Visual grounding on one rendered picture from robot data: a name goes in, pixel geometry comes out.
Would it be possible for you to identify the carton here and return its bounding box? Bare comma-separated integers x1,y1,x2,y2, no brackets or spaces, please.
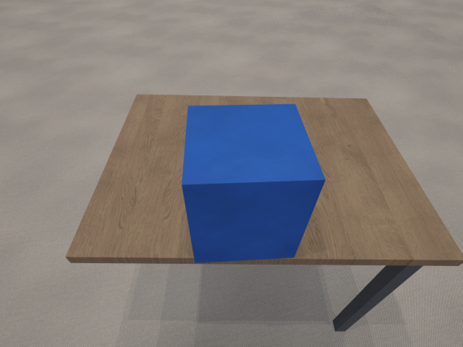
182,104,326,263

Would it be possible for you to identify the table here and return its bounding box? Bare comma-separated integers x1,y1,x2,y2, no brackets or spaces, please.
66,94,463,331

